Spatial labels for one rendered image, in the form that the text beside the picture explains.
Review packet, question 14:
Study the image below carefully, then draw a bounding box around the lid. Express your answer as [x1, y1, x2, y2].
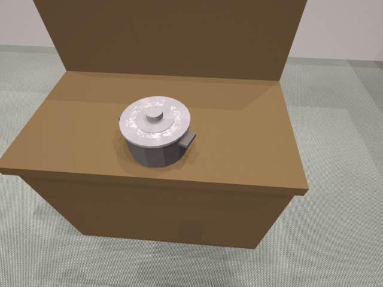
[119, 96, 190, 148]

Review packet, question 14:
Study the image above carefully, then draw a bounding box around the knob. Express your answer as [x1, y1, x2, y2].
[145, 106, 163, 122]

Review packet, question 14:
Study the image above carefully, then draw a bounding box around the pot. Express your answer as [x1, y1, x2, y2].
[118, 115, 196, 167]

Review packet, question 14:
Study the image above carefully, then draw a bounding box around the table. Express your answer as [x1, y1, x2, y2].
[0, 0, 309, 249]

